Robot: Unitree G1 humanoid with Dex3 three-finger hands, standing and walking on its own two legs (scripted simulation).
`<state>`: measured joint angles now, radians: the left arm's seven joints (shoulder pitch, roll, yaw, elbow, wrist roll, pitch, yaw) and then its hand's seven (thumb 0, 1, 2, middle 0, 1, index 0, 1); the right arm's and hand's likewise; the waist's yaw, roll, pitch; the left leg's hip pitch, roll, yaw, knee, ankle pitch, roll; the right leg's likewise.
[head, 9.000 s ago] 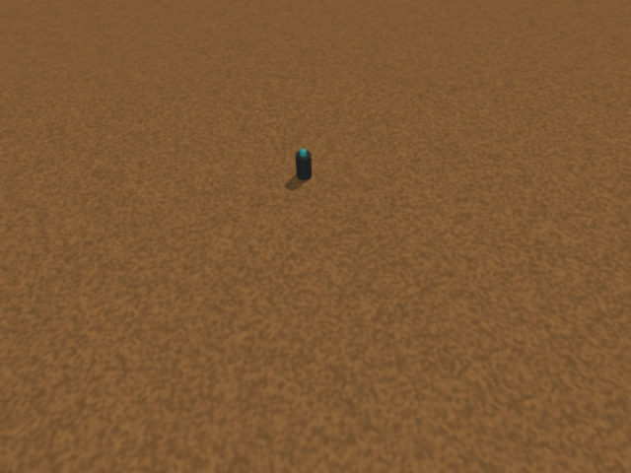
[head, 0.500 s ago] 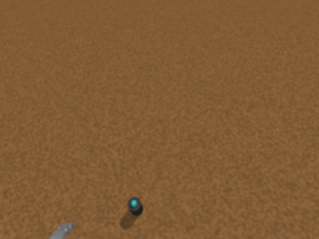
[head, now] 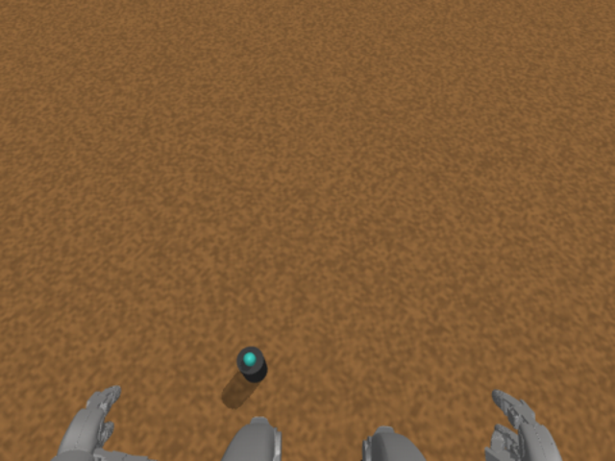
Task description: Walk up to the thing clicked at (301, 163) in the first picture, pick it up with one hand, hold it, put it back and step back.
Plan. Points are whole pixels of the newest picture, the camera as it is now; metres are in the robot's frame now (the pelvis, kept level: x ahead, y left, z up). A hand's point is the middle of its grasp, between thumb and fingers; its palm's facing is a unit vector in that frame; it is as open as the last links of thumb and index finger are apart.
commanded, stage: go down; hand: left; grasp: from the side
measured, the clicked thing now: (252, 363) +0.36 +0.18 -0.63
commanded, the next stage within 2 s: none
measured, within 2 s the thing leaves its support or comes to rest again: neither
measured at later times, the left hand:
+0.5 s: hand (128, 411) +0.19 +0.31 -0.19, palm faces +0.07 -0.95 -0.29, open 16.9 cm
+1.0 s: hand (133, 375) +0.26 +0.35 -0.27, palm faces +0.09 -0.97 -0.23, open 16.9 cm
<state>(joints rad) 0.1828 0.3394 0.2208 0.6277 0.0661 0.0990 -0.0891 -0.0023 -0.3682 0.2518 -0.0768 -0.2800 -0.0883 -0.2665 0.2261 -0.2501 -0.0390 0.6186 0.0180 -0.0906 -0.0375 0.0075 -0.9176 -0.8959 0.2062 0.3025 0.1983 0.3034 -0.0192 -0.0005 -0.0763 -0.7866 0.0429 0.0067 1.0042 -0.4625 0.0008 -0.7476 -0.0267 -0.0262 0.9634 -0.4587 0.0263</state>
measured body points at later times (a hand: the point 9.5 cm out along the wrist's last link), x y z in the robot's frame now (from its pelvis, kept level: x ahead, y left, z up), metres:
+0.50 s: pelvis -0.02 +0.00 -0.09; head +0.11 +0.03 +0.34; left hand +0.19 +0.36 -0.17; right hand +0.16 -0.27 -0.17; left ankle +0.01 +0.12 -0.68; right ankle +0.01 -0.14 -0.68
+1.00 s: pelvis -0.07 -0.01 -0.22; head +0.13 +0.03 +0.19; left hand +0.25 +0.40 -0.25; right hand +0.09 -0.28 -0.33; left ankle +0.01 +0.12 -0.68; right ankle +0.00 -0.14 -0.68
